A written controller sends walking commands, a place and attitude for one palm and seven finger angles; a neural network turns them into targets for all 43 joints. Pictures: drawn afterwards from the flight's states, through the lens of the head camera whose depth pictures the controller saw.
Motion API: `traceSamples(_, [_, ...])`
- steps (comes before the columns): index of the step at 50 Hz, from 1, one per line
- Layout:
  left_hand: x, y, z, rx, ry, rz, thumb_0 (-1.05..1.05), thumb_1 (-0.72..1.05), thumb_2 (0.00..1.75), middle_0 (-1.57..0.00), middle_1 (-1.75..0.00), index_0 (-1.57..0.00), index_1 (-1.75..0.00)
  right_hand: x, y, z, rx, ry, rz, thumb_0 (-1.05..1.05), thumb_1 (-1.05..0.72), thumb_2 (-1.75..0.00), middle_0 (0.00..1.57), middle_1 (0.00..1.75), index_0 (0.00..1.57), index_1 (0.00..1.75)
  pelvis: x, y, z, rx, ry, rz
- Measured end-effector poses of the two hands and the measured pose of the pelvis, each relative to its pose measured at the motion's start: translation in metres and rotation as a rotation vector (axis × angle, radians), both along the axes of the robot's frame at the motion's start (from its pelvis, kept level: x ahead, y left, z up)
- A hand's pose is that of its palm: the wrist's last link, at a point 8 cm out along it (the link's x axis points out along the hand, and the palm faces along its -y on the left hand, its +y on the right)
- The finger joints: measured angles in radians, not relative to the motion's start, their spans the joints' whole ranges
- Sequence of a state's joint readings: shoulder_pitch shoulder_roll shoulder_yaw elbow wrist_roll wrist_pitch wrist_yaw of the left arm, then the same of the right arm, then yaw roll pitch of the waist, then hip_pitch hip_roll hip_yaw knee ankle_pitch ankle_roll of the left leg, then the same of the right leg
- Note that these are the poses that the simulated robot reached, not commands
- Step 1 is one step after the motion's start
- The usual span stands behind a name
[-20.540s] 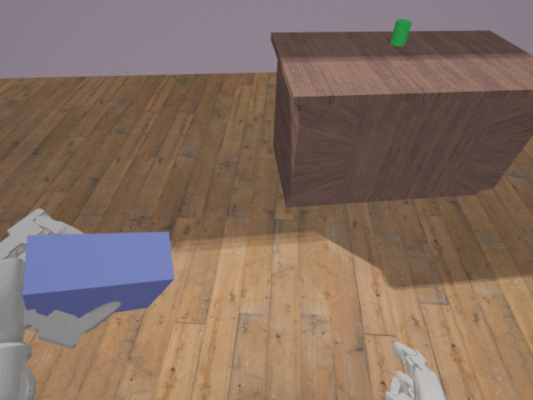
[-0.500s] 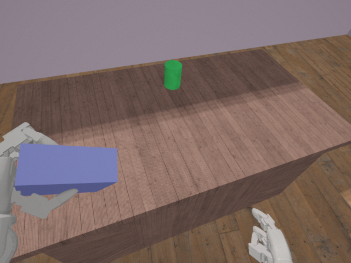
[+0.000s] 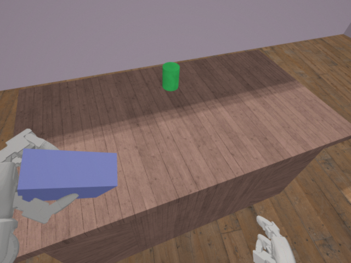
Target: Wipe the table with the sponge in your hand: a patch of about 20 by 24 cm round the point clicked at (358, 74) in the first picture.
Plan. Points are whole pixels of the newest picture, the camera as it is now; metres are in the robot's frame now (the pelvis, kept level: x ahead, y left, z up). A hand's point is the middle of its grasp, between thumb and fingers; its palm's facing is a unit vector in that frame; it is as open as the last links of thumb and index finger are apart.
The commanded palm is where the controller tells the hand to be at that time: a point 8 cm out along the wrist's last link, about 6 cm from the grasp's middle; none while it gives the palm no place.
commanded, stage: turn the palm down, sponge in hand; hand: left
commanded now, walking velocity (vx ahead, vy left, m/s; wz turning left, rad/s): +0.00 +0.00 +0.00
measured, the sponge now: (81, 177) +0.23 +0.20 +0.13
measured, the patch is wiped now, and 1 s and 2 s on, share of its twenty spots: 0.00 0.00 0.00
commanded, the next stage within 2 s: none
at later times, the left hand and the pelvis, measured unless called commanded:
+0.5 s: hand (49, 186) +0.20 +0.24 +0.14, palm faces +0.41 -0.64 -0.65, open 9.9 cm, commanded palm +0.16 +0.27 +0.17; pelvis +0.00 -0.05 -0.02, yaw +3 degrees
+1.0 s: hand (68, 183) +0.22 +0.22 +0.12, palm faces +0.23 -0.41 -0.88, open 9.9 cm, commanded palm +0.19 +0.23 +0.16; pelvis +0.01 -0.08 -0.03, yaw +0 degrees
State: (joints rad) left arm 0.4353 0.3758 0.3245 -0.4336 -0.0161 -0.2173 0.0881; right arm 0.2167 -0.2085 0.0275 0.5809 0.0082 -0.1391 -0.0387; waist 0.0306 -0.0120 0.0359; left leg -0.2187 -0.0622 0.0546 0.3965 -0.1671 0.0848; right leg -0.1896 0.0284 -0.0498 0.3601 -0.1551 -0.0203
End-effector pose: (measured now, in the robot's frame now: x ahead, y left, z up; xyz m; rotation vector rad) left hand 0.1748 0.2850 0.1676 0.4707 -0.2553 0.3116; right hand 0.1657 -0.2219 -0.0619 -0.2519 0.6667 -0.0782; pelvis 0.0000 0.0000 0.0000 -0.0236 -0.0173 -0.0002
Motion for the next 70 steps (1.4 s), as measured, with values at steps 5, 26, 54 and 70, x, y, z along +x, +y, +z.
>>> traceSamples(5, [0.01, 0.0, 0.016, 0.134, -0.026, -0.021, -0.01, -0.48, 1.02, -0.74, -1.36, -0.76, -1.35, 0.003, 0.0, -0.002, -0.024, 0.001, 0.041, 0.01, -0.9, -0.89, 0.2, 0.3, 0.2, 0.3, -0.003, -0.005, -0.003, -0.003, 0.004, 0.035])
traceSamples(26, [-0.017, -0.018, 0.008, 0.268, 0.143, 0.216, -0.01, -0.48, 1.02, -0.74, -1.35, -0.76, -1.34, 0.044, -0.034, -0.027, 0.0, -0.001, 0.135, 0.01, -0.9, -0.89, 0.2, 0.3, 0.2, 0.3, -0.004, -0.054, -0.021, 0.026, 0.006, 0.057])
traceSamples(54, [0.015, -0.054, -0.009, 0.592, 0.4, 0.189, -0.01, -0.48, 1.02, -0.74, -1.35, -0.76, -1.34, 0.029, -0.101, -0.05, -0.013, 0.049, -0.081, 0.01, -0.91, -0.89, 0.2, 0.3, 0.2, 0.3, 0.01, -0.075, -0.027, 0.049, 0.036, -0.005])
traceSamples(70, [0.022, -0.037, -0.01, 0.705, 0.491, 0.282, -0.01, -0.48, 1.02, -0.74, -1.35, -0.76, -1.34, 0.06, -0.041, -0.026, 0.056, -0.025, -0.016, 0.01, -0.9, -0.89, 0.2, 0.3, 0.2, 0.3, 0.008, -0.047, -0.016, 0.035, 0.002, -0.012])
